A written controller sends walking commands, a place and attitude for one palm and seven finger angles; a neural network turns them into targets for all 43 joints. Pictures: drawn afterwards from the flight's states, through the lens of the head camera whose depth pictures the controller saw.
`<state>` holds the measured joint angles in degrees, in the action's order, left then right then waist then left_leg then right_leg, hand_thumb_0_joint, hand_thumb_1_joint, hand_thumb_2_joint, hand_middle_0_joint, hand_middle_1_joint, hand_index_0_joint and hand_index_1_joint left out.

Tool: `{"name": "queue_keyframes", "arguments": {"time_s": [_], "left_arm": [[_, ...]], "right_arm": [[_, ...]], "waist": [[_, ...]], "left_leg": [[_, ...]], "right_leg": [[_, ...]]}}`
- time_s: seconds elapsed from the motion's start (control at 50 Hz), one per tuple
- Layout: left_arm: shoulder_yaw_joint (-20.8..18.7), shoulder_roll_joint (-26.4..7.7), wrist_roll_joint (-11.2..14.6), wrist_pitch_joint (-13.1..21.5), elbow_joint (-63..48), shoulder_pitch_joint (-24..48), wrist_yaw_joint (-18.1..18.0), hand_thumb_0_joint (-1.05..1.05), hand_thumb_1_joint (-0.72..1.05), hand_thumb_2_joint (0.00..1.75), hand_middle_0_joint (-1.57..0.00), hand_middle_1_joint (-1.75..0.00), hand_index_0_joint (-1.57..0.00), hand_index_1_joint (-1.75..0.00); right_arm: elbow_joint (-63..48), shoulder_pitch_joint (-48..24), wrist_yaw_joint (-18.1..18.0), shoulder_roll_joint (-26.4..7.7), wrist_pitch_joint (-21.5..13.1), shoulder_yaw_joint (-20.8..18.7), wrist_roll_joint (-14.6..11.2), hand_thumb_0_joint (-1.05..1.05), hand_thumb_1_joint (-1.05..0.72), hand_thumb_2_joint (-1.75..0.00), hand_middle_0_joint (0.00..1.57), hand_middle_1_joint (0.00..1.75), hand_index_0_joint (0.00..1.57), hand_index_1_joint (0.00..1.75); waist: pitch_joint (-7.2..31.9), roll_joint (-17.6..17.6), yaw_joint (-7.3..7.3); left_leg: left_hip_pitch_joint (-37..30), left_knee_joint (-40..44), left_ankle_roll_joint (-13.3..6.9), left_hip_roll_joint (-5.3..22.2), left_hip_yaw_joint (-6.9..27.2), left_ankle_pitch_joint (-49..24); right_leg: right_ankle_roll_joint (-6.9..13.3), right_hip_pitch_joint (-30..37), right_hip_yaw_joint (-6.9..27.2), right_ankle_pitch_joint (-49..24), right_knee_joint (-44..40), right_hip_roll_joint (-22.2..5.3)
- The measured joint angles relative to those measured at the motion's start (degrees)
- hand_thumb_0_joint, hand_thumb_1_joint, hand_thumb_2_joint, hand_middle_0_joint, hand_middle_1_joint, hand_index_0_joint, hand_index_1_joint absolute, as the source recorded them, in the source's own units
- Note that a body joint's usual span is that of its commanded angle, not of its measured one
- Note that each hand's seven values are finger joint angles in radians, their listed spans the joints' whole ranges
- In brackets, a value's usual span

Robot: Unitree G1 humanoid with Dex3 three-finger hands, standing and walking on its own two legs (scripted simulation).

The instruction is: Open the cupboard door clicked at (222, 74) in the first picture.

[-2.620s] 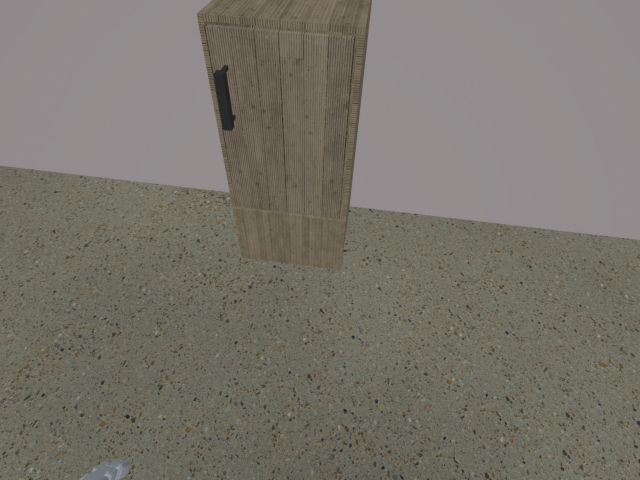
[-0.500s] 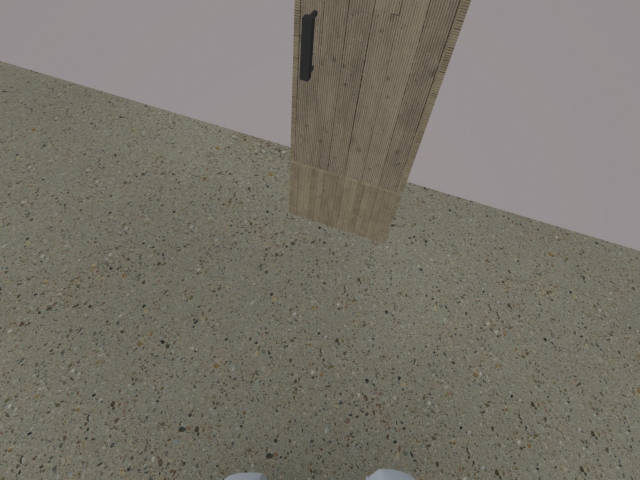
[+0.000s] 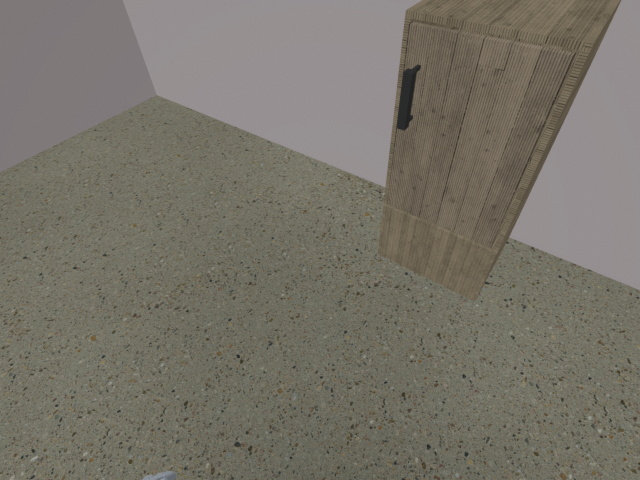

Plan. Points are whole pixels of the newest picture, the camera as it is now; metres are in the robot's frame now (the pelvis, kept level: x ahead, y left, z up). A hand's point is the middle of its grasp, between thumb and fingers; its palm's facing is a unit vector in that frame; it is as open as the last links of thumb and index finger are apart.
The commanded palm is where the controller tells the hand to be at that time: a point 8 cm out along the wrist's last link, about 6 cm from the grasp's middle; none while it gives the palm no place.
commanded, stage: walk to a spot facing it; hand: left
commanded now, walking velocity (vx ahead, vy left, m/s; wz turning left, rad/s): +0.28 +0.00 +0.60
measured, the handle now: (409, 97) +1.04 -0.21 -0.03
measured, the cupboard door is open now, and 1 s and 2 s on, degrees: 0 0 0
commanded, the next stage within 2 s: turn to face it in 0.48 s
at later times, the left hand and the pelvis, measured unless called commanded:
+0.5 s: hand out of the picture +0.00 +0.16 -0.17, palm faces +0.42 -0.88 -0.22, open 7.4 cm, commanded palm none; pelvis +0.16 +0.04 -0.02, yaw +20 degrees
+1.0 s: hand (205, 402) +0.28 +0.21 -0.17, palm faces +0.27 -0.94 -0.22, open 7.3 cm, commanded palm none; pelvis +0.27 +0.02 -0.01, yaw +14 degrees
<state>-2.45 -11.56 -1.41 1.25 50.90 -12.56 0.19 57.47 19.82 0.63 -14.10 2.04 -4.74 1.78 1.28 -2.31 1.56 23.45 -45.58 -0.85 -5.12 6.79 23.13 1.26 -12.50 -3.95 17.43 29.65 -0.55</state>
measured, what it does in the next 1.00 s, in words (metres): walks ahead: left foot, then right foot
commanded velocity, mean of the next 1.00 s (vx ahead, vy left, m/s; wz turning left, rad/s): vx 0.05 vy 0.00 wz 0.06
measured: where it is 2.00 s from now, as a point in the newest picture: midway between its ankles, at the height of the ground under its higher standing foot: outside the picture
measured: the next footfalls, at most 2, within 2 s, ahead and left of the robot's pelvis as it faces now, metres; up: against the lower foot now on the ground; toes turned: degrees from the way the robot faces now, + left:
left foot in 0.44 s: +0.24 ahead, +0.11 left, +0.00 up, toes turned +26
right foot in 0.94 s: +0.36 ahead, -0.06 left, +0.00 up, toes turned +10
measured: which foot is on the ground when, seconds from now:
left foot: up 0.00-0.42, down 0.44-0.96, up 0.98-1.00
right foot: down 0.00-0.44, up 0.46-0.92, down 0.94-1.00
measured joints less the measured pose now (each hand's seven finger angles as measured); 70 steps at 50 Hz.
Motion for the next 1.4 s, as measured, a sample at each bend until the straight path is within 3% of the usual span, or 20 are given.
{"name": "queue_keyframes", "arguments": {"time_s": [0.08, 0.2, 0.26, 0.32, 0.38, 0.42, 0.44, 0.48, 0.52, 0.56, 0.64, 0.72, 0.88, 0.94, 0.96, 1.02, 1.08, 1.12, 1.26, 1.4], "left_arm": [[0.37, 0.83, 0.28, 1.11, 1.99, -4.97, -0.36, 0.01, 0.9, 0.89, -0.2, -0.3, -0.21, -0.3], [1.04, 2.42, 0.09, 2.12, 5.84, -10.8, -0.91, 0.01, 0.9, 0.89, -0.2, -0.3, -0.21, -0.3], [1.3, 3.28, -0.2, 2.18, 7.19, -13.57, -1.39, 0.01, 0.9, 0.89, -0.2, -0.3, -0.2, -0.3], [1.58, 3.83, -0.42, 1.73, 8.25, -15.9, -1.7, 0.01, 0.9, 0.89, -0.2, -0.3, -0.2, -0.3], [1.82, 3.85, -0.37, 1.05, 9.09, -17.54, -1.49, 0.01, 0.9, 0.89, -0.2, -0.3, -0.2, -0.3], [1.82, 3.77, -0.17, 0.43, 9.61, -18.5, -1.17, 0.01, 0.9, 0.89, -0.2, -0.3, -0.21, -0.3], [1.77, 3.77, 0.2, 0.22, 9.56, -19.32, -0.88, 0.01, 0.9, 0.89, -0.2, -0.3, -0.21, -0.3], [1.43, 2.74, 0.99, -0.88, 9.13, -17.64, -0.62, 0.01, 0.9, 0.89, -0.2, -0.3, -0.21, -0.3], [0.6, 1.68, 1.08, -1.93, 7.69, -14.45, -1.11, 0.01, 0.9, 0.89, -0.2, -0.3, -0.21, -0.3], [-0.32, 0.84, 0.78, -2.32, 5.92, -10.88, -1.43, 0.02, 0.9, 0.89, -0.2, -0.3, -0.21, -0.3], [-1.29, -0.44, 0.34, -2.45, 2.14, -3.94, -1.45, 0.01, 0.91, 0.89, -0.2, -0.3, -0.2, -0.3], [-1.1, -0.79, 0.16, -2.45, 1.23, -0.31, -1.67, 0.01, 0.91, 0.89, -0.2, -0.3, -0.2, -0.3], [0.06, 1.42, 0.13, -4.28, 3.74, -0.55, -0.89, 0.01, 0.91, 0.9, -0.2, -0.3, -0.2, -0.3], [-0.04, 2.04, 0.05, -4.22, 3.84, -1.4, -0.41, 0.01, 0.91, 0.89, -0.2, -0.3, -0.2, -0.3], [-0.1, 2.37, -0.06, -3.84, 4.03, -1.38, -0.28, 0.01, 0.91, 0.89, -0.2, -0.3, -0.2, -0.3], [0.18, 2.73, 0.01, -2.55, 3.76, -1.17, -0.35, 0.01, 0.91, 0.89, -0.2, -0.3, -0.21, -0.3], [-0.18, 2.6, 0.46, -2.39, 3.33, -1.29, -0.77, 0.01, 0.91, 0.89, -0.2, -0.3, -0.21, -0.3], [-0.33, 2.46, 0.64, -2.53, 3.37, -1.56, -0.81, 0.01, 0.91, 0.89, -0.2, -0.3, -0.21, -0.3], [-0.92, 1.6, 0.42, -2.86, 4.06, -2.19, -0.33, 0.01, 0.9, 0.89, -0.2, -0.3, -0.21, -0.3], [-1.85, -0.33, -0.09, -3.89, 3.46, -1.54, -0.01, 0.01, 0.9, 0.89, -0.2, -0.3, -0.21, -0.3]], "right_arm": [[-0.38, -1.58, 1.44, -1.39, 0.3, -0.71, 0.59, 0.01, -0.91, -0.9, 0.2, 0.3, 0.2, 0.3], [-2.14, -5.89, 2.09, -2.34, 0.3, -0.91, 0.19, 0.0, -0.91, -0.9, 0.2, 0.3, 0.2, 0.3], [-2.33, -8.55, 2.18, -1.97, 0.93, -0.31, 0.14, 0.0, -0.91, -0.9, 0.2, 0.3, 0.2, 0.3], [-2.87, -11.98, 2.36, -1.04, 1.23, 0.67, 0.15, 0.0, -0.91, -0.9, 0.2, 0.3, 0.2, 0.3], [-4.28, -15.16, 2.16, 0.01, 0.36, 1.72, 0.25, 0.0, -0.91, -0.9, 0.2, 0.3, 0.2, 0.3], [-5.42, -15.95, 1.89, 0.26, -0.8, 2.23, 0.27, 0.0, -0.91, -0.9, 0.2, 0.3, 0.2, 0.3], [-6.13, -15.87, 1.82, 0.14, -1.47, 2.47, 0.39, 0.0, -0.91, -0.9, 0.2, 0.3, 0.2, 0.3], [-6.77, -16.09, 1.2, 0.55, -2.76, 2.55, -0.36, 0.0, -0.91, -0.9, 0.2, 0.3, 0.2, 0.3], [-6.6, -15.78, 0.66, 0.99, -3.14, 2.95, -1.06, 0.0, -0.91, -0.9, 0.2, 0.3, 0.2, 0.3], [-6.13, -14.9, 0.04, 1.54, -3.07, 3.16, -1.08, 0.0, -0.91, -0.9, 0.2, 0.3, 0.2, 0.3], [-4.62, -13.15, -0.35, 2.67, -2.85, 3.4, -1.04, 0.0, -0.91, -0.9, 0.21, 0.3, 0.2, 0.3], [-3.31, -11.41, -0.84, 4.1, -2.91, 3.41, -1.18, 0.0, -0.91, -0.9, 0.21, 0.3, 0.2, 0.3], [-1.44, -8.45, -1.84, 5.07, -2.8, 3.01, -0.45, 0.0, -0.91, -0.9, 0.21, 0.3, 0.2, 0.3], [-1.08, -7.6, -1.98, 4.73, -2.27, 2.58, -0.36, 0.0, -0.91, -0.9, 0.21, 0.3, 0.2, 0.3], [-0.88, -7.34, -1.97, 4.23, -2.06, 2.33, -0.49, 0.0, -0.91, -0.9, 0.21, 0.3, 0.2, 0.3], [-0.19, -6.81, -2.27, 3.15, -0.55, 1.68, -0.95, 0.0, -0.91, -0.9, 0.21, 0.3, 0.2, 0.3], [0.65, -6.81, -2.2, 2.46, 0.75, 1.31, -1.05, 0.0, -0.91, -0.9, 0.2, 0.3, 0.2, 0.3], [0.62, -7.19, -1.97, 1.89, 1.15, 0.97, -0.96, 0.0, -0.91, -0.9, 0.2, 0.3, 0.2, 0.3], [-0.86, -9.8, -1.98, 0.47, 1.29, 0.46, -0.71, 0.0, -0.91, -0.9, 0.2, 0.3, 0.2, 0.3], [-3.63, -13.22, -2.0, 1.12, 0.54, 1.0, -1.25, 0.0, -0.91, -0.9, 0.2, 0.3, 0.2, 0.3]], "waist": [[0.85, 0.71, -0.91], [-1.96, 0.39, -1.03], [-3.54, 0.47, -2.13], [-5.27, 1.05, -3.59], [-7.09, 1.97, -4.64], [-7.57, 1.68, -4.56], [-7.25, 0.87, -4.4], [-7.83, 1.32, -4.24], [-8.75, 2.29, -5.04], [-8.72, 2.88, -5.07], [-7.85, 3.95, -4.73], [-5.74, 4.92, -3.98], [-3.08, 4.19, -2.58], [-3.76, 3.07, -2.22], [-4.26, 1.74, -2.12], [-5.85, -0.08, -1.34], [-6.61, 0.38, -2.04], [-6.69, 0.56, -2.32], [-5.82, 1.34, -2.8], [-4.69, 2.97, -4.21]], "left_leg": [[7.89, -16.0, 1.46, 3.61, -5.52, -5.93], [15.03, -21.69, 2.36, 7.93, -6.99, -14.32], [15.76, -18.73, 2.17, 8.63, -8.78, -14.77], [13.62, -9.86, 1.6, 8.25, -11.96, -13.67], [8.92, 0.67, 0.09, 5.7, -15.79, -11.56], [3.57, 7.9, -1.5, 3.52, -17.97, -11.94], [0.54, 11.15, -3.9, 3.28, -18.18, -14.75], [0.63, 8.37, -7.42, 2.22, -17.04, -9.72], [-1.69, 8.51, -7.66, 1.54, -16.46, -7.44], [-4.53, 11.05, -5.94, 1.17, -15.26, -7.94], [-8.97, 16.15, -6.0, 0.86, -12.59, -9.44], [-12.65, 19.6, -5.05, 1.36, -11.71, -9.67], [-16.43, 18.85, -3.11, 3.39, -15.59, -5.48], [-15.57, 14.31, -1.71, 5.15, -18.1, -1.89], [-14.59, 11.56, -1.09, 6.65, -18.36, -0.28], [-7.95, -3.5, 1.78, 7.78, -14.53, 6.07], [-2.1, -14.49, 3.39, 7.71, -11.05, 5.16], [0.41, -16.86, 4.2, 8.38, -9.47, 2.19], [1.86, -11.41, 6.16, 9.64, -6.41, -0.59], [-2.54, 0.45, 5.54, 7.59, -6.8, 1.2]], "right_leg": [[0.47, 6.26, -2.44, 0.13, -6.15, -1.82], [-0.07, 13.58, -8.04, 1.37, -11.29, -2.74], [-0.65, 15.96, -10.71, 3.38, -11.62, -2.91], [-1.42, 17.58, -12.89, 5.7, -11.15, -3.35], [-2.58, 18.17, -15.04, 8.84, -7.89, -4.63], [-3.57, 16.22, -16.36, 10.46, 0.88, -6.12], [-3.91, 13.11, -15.93, 8.61, 9.51, -6.91], [-4.51, 3.04, -8.47, 11.06, 31.87, -7.28], [-5.12, -5.11, -2.06, 10.08, 44.66, -6.81], [-5.93, -11.12, 0.79, 7.64, 47.41, -7.31], [-7.08, -18.31, 3.37, 2.95, 41.38, -8.4], [-7.21, -20.22, 4.13, -1.35, 35.89, -7.66], [-5.41, -10.1, 2.0, 0.18, 16.29, -3.99], [-4.3, -4.83, 0.57, -0.77, 8.15, -2.62], [-2.1, -3.86, 0.08, 0.07, 6.41, -1.34], [1.31, -4.05, -0.37, 0.4, 6.15, 0.57], [1.93, -3.03, 0.66, -2.01, 2.34, 1.39], [2.06, -2.51, 1.71, -3.73, -0.39, 2.02], [1.38, -2.41, 5.98, -6.77, -4.2, 3.15], [-0.82, -4.38, 10.86, -7.37, -2.7, 3.91]]}}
